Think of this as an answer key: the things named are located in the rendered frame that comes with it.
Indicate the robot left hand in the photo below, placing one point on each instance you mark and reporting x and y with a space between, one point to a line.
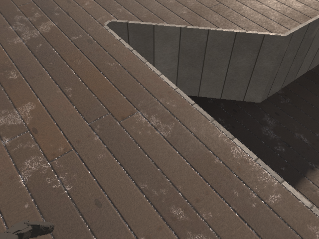
28 229

